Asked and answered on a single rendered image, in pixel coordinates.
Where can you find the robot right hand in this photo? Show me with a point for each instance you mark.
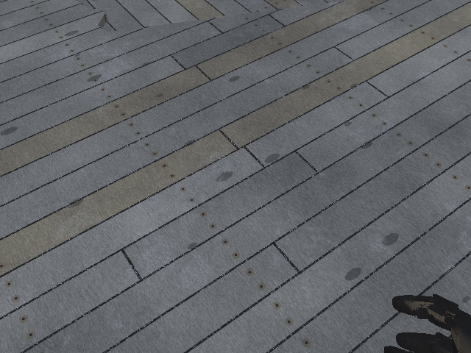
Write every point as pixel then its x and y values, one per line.
pixel 439 311

